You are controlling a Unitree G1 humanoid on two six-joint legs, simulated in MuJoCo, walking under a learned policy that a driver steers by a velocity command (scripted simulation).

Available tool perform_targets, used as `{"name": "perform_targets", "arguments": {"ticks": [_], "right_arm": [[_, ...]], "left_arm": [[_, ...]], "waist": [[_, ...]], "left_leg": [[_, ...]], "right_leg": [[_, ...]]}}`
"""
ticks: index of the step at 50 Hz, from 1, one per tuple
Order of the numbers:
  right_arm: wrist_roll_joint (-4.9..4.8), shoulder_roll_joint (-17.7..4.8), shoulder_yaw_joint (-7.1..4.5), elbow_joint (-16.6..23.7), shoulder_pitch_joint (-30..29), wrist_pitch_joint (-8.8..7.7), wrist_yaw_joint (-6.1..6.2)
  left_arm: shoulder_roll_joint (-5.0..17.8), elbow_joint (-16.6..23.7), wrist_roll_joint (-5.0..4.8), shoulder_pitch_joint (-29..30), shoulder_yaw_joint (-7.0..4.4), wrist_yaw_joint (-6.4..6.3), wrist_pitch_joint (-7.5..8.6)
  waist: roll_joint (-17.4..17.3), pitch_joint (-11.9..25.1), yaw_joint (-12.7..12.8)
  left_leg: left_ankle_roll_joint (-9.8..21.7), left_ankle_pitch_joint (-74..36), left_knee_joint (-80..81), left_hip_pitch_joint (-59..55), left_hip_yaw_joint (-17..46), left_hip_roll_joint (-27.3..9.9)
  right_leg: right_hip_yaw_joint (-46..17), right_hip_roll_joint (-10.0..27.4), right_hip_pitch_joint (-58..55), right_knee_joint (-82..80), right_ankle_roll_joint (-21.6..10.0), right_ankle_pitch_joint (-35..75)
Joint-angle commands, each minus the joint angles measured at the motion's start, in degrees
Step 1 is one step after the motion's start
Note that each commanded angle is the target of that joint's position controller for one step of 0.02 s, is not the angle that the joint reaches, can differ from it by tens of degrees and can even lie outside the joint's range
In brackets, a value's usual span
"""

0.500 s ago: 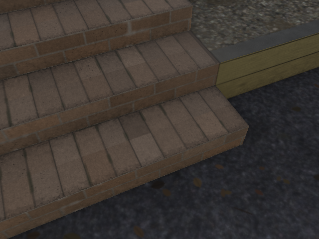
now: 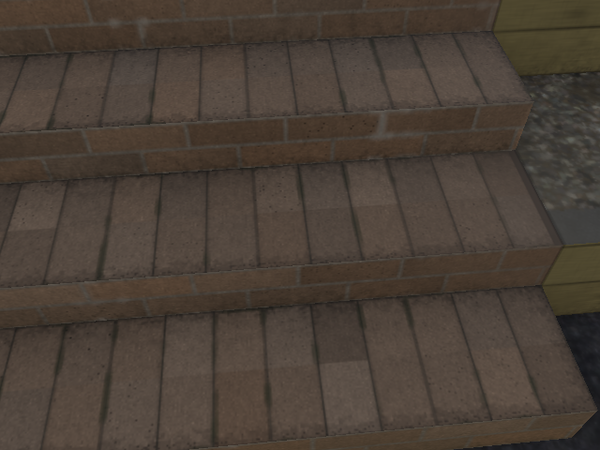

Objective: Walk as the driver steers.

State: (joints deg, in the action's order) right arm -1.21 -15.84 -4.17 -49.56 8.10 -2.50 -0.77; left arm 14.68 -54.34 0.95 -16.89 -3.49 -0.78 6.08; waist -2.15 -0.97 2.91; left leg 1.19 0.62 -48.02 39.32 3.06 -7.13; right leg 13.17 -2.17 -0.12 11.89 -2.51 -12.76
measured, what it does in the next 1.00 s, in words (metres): climbs, turning left: left foot, then right foot 0.15 m higher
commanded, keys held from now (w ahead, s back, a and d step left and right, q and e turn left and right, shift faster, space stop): w+q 0.94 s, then w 0.06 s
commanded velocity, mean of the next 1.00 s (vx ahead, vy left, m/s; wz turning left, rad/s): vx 0.50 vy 0.00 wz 0.57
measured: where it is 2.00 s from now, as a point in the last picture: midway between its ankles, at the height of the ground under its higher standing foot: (110, 140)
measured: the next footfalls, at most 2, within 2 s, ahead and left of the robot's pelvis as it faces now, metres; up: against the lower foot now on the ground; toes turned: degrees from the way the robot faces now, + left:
left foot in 0.18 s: +0.23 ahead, +0.12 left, +0.00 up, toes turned +9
right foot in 0.70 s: +0.64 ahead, +0.02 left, +0.15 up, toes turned +21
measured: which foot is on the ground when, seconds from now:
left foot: up 0.00-0.16, down 0.18-0.72, up 0.74-1.00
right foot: down 0.00-0.20, up 0.22-0.68, down 0.70-1.00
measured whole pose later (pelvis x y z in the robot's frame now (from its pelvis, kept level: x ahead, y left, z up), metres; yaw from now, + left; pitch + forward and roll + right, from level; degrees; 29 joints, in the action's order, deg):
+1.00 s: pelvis +0.56 +0.08 +0.14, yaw +36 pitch +1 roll +0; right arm -0.4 -12.0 0.2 -34.6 3.7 -0.8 -1.2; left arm 11.4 -51.1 2.7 -25.7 -1.1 -0.4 3.1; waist -1.7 2.3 1.6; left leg 3.3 1.3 -95.9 58.5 3.4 0.4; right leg 14.4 5.3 15.4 32.4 -1.8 -18.0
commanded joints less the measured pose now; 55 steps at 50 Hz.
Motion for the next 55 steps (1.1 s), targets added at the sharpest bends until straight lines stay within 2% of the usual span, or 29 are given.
{"name": "perform_targets", "arguments": {"ticks": [1,5,8,9,10,11,12,13,14,16,19,23,27,28,30,31,33,34,35,36,37,38,39,41,43,45,48,51,55], "right_arm": [[0.24,-0.9,0.48,5.5,-6.7,-0.8,-1.07],[0.18,-1.7,0.38,7.6,-6.3,0.16,-1.79],[0.06,-5.9,-2.02,6.1,4.6,0.52,-1.81],[0.17,-8.9,-3.91,3.9,13.6,0.48,-0.99],[0.14,-15.0,-5.06,1.6,17.1,0.69,0.06],[1.97,-18.5,-5.01,4.7,15.3,-0.59,-0.42],[1.71,-13.3,-4.08,4.8,16.1,-1.29,-0.84],[0.86,-10.3,-3.33,5.1,13.0,-1.7,-0.62],[0.24,-8.2,-2.57,6.1,7.9,-1.79,-0.62],[0.92,-5.8,-1.37,7.5,4.4,-1.53,0.22],[0.87,-7.0,-1.28,7.8,7.4,-0.59,1.59],[0.84,-3.3,0.66,3.6,19.8,1.11,2.68],[0.96,-2.3,1.93,-0.1,25.6,2.09,3.03],[-0.4,-2.7,2.17,-0.3,23.8,2.5,3.34],[-1.02,-4.9,1.57,2.2,19.1,2.95,4.49],[-1.51,-6.6,0.74,3.0,16.1,2.93,4.79],[-0.35,-11.9,-0.57,3.7,12.5,2.45,4.57],[-0.18,-15.3,-1.53,2.9,11.1,2.04,4.3],[-0.25,-14.7,-2.08,3.2,7.5,0.94,4.13],[2.99,-7.5,-0.69,6.0,3.8,-0.91,3.69],[1.7,3.5,1.13,8.5,14.4,-2.42,1.51],[2.13,-0.7,0.25,6.6,15.3,-2.75,-1.52],[0.38,-0.2,0.57,10.2,7.1,-1.77,-2.65],[0.16,3.6,2.57,12.3,5.5,0.94,-2.68],[-1.15,3.1,2.93,11.1,9.9,2.95,-2.08],[-0.34,6.5,4.72,14.0,6.2,2.75,-1.21],[1.06,4.8,5.37,15.6,0.3,2.01,-0.45],[0.74,3.9,4.59,14.4,-1.6,1.88,0.61],[-0.3,5.3,4.86,16.9,-8.1,1.29,0.58]], "left_arm": [[9.9,3.7,-0.52,1.6,-2.06,-0.8,0.12],[11.0,3.6,-1.35,0.5,-2.38,-0.99,-2.01],[13.5,6.0,-2.32,5.0,-3.04,-1.24,-3.11],[12.8,6.6,-2.89,6.3,-2.75,-0.97,-2.86],[5.1,8.3,0.01,5.3,-0.42,-0.43,-1.65],[1.7,10.7,-0.92,0.2,1.12,0.43,0.86],[7.1,11.1,-2.63,6.9,-0.05,1.19,2.63],[7.5,12.6,-3.39,9.5,-0.11,1.42,3.32],[7.6,11.6,-2.26,9.4,-0.27,0.9,3.07],[8.3,11.6,-0.52,8.3,-0.82,0.56,1.34],[4.2,12.9,0.36,7.2,0.2,1.16,-0.5],[-0.9,16.5,-1.8,11.9,2.23,1.09,-1.66],[-5.2,26.4,-1.46,25.0,6.23,1.78,0.76],[-6.8,30.9,-0.38,29.5,7.91,1.92,1.37],[-6.0,36.2,2.38,32.0,8.94,2.12,2.01],[-5.8,37.0,2.74,29.9,8.23,1.62,2.15],[2.5,31.9,0.73,10.7,3.89,0.0,1.33],[8.3,30.4,-0.75,1.7,1.39,-0.82,0.06],[12.5,28.4,-0.78,-5.4,-0.1,-1.13,-0.5],[17.3,23.9,0.4,-14.2,-0.99,-1.29,-0.62],[16.9,22.2,4.14,-12.8,-0.69,-1.52,-0.59],[9.8,24.9,2.25,-6.3,0.48,-2.04,-1.25],[4.2,22.1,0.13,-2.4,1.6,-2.05,-2.16],[-3.7,14.5,0.83,1.2,3.05,-1.22,-2.54],[-5.3,11.6,0.98,3.1,3.33,-0.51,-2.15],[-4.6,7.4,-0.31,-1.6,3.04,0.6,-1.83],[-1.2,7.8,1.81,-2.5,2.19,0.82,-1.91],[1.7,7.7,3.09,-6.5,2.12,0.03,-0.89],[0.9,5.0,1.22,-16.6,1.65,-1.01,-2.11]], "waist": [[3.5,-3.6,0.5],[6.4,-2.0,-1.4],[8.3,5.1,-8.9],[5.9,9.1,-13.9],[-8.9,8.3,-11.2],[-12.3,17.8,-5.9],[-2.0,16.2,-10.0],[-1.1,9.5,-8.2],[3.5,5.3,-5.1],[1.5,3.1,-2.3],[1.0,3.5,-1.4],[-5.3,0.2,-5.4],[-1.8,-7.0,-7.8],[-1.8,-7.3,-6.9],[0.0,-2.4,-4.8],[-5.0,2.2,-2.2],[-13.0,16.9,7.0],[-15.5,19.2,12.3],[-13.3,19.8,15.6],[6.8,21.9,13.8],[41.0,32.0,4.1],[22.6,26.2,3.3],[14.7,11.8,1.3],[3.5,-3.2,-5.8],[5.2,-5.3,-8.2],[3.4,-5.3,-7.7],[1.9,-3.2,-5.6],[6.0,1.4,-2.5],[5.9,-3.8,1.9]], "left_leg": [[0.5,-2.7,6.2,0.6,-2.9,0.2],[3.2,7.8,5.9,-3.8,-7.5,3.2],[7.0,12.3,10.0,-20.7,-11.2,9.7],[9.3,5.7,18.1,-34.5,-9.1,11.0],[11.7,-7.6,19.0,-48.0,7.9,0.7],[25.5,-3.9,25.2,-62.0,41.1,-13.0],[23.9,2.4,30.1,-60.3,39.1,-12.0],[21.4,5.5,31.3,-53.4,31.3,-9.9],[18.6,4.1,32.4,-44.6,25.9,-7.4],[17.1,-4.3,35.0,-35.0,20.6,-5.2],[16.6,-18.5,32.7,-31.0,13.7,-2.8],[17.7,1.7,30.7,-37.6,19.8,-4.3],[13.6,12.4,31.3,-42.3,22.8,-5.5],[11.5,13.1,32.8,-35.2,20.0,-2.5],[12.5,6.4,45.4,-16.6,17.9,-1.6],[11.7,-1.8,49.0,-12.9,16.2,-1.6],[7.9,-55.6,37.6,-24.8,11.0,-0.6],[5.5,-76.9,26.1,-36.0,10.5,-1.4],[4.1,-78.1,12.6,-37.5,12.2,-0.7],[4.6,-35.6,-8.3,-26.4,14.0,4.9],[3.4,16.7,-34.2,-9.1,20.6,20.4],[1.8,18.6,-51.4,-2.7,19.4,18.2],[1.9,17.9,-55.3,3.9,10.1,13.7],[4.2,13.6,-56.0,5.7,5.0,6.4],[4.9,12.7,-60.3,5.6,4.5,6.2],[5.2,8.7,-59.6,15.7,4.7,5.5],[2.2,-0.8,-47.2,18.4,1.9,6.9],[-1.1,-4.9,-49.1,20.8,-0.6,7.7],[-1.2,5.7,-55.4,43.3,4.8,5.5]], "right_leg": [[-3.4,17.4,0.6,-4.9,-6.6,21.9],[-0.2,19.3,-5.4,3.4,-5.6,41.0],[0.9,18.1,-2.8,23.7,-3.0,62.0],[1.3,15.4,4.3,37.9,-0.5,52.6],[-0.2,8.9,24.6,57.3,2.4,-0.4],[-11.9,-0.9,43.9,72.8,4.3,-24.4],[-19.0,2.2,49.6,73.6,3.3,-19.2],[-18.4,4.6,51.0,68.9,2.0,-13.0],[-18.1,7.2,47.4,64.3,2.2,-8.5],[-17.4,8.5,41.3,62.4,3.8,-4.4],[-13.9,7.7,45.5,70.7,6.5,-2.2],[-11.6,7.2,72.6,104.4,8.2,-12.7],[-11.2,8.1,95.0,110.3,6.1,-18.6],[-9.3,8.5,90.3,99.6,5.9,-15.3],[-5.3,8.6,60.7,75.0,5.2,-3.8],[-5.4,8.1,42.5,67.3,4.3,1.0],[-3.5,0.2,18.7,64.3,2.1,-2.7],[-6.6,-0.2,17.1,55.4,1.1,-9.2],[-12.9,1.5,11.6,42.1,-0.5,-6.9],[-32.6,12.2,-0.9,31.7,-3.4,2.0],[-72.8,27.2,-9.8,7.6,-10.7,8.0],[-78.1,29.9,-3.8,3.8,-12.6,-4.0],[-64.4,27.7,7.8,5.5,-10.3,-18.0],[-39.5,22.1,28.7,8.7,-5.1,-28.3],[-26.5,20.1,33.4,6.5,-2.8,-21.2],[-18.7,19.5,27.8,5.5,-2.4,-15.2],[-8.4,16.4,26.2,4.4,-4.3,-9.6],[-8.5,19.4,16.9,3.1,-7.6,-2.5],[-13.1,24.1,-4.6,1.8,-7.7,-2.2]]}}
